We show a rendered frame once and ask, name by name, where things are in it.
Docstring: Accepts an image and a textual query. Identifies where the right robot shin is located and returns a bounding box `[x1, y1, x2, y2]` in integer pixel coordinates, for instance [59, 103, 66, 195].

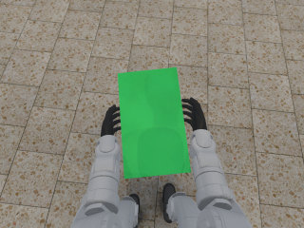
[166, 192, 186, 217]

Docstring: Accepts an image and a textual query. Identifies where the left robot upper arm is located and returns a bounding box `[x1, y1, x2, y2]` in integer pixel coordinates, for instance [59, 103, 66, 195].
[70, 211, 123, 228]

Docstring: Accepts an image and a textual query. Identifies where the right robot thigh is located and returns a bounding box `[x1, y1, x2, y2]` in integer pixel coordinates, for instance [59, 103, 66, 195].
[168, 196, 201, 228]

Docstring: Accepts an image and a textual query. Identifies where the right robot upper arm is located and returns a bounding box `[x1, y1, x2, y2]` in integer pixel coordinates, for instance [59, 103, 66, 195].
[196, 206, 253, 228]

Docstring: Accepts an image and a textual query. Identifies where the robot right hand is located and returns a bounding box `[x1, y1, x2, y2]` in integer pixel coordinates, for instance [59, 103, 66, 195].
[181, 97, 207, 131]

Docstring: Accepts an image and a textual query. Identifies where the right robot forearm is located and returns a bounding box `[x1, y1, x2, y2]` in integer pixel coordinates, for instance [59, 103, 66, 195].
[189, 129, 247, 218]

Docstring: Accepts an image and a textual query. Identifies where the robot left hand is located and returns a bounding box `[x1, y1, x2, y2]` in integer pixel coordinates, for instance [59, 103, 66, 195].
[101, 105, 122, 137]

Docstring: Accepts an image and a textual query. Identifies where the carton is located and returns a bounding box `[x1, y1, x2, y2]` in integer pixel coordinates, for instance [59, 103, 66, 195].
[118, 67, 191, 179]

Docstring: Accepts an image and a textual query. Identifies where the left robot forearm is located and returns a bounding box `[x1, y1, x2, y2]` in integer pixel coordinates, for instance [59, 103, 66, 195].
[71, 135, 122, 224]

